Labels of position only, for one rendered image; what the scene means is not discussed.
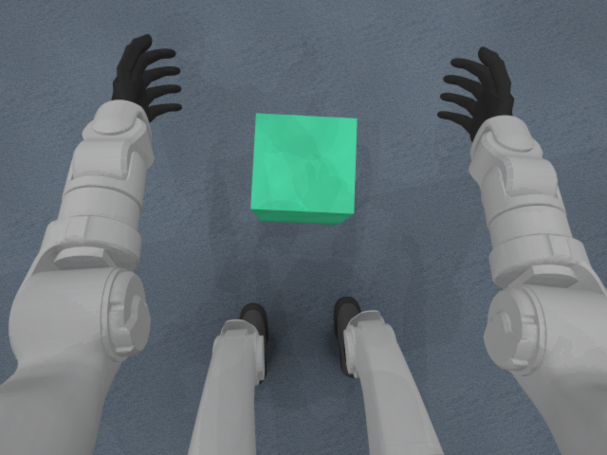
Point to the robot right shin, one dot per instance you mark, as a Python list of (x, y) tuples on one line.
[(368, 315)]

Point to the robot right forearm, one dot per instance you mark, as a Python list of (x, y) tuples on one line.
[(531, 239)]

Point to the carton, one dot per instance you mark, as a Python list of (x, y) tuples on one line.
[(304, 169)]

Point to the left robot hand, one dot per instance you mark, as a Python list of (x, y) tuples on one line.
[(131, 81)]

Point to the robot left forearm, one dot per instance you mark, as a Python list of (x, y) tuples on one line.
[(97, 225)]

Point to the left robot upper arm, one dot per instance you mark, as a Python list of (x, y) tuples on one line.
[(71, 330)]

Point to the right robot hand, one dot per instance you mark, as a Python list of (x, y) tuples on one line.
[(492, 92)]

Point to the right robot upper arm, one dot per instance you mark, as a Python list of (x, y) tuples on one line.
[(554, 342)]

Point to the left robot foot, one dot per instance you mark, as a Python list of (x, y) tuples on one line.
[(255, 314)]

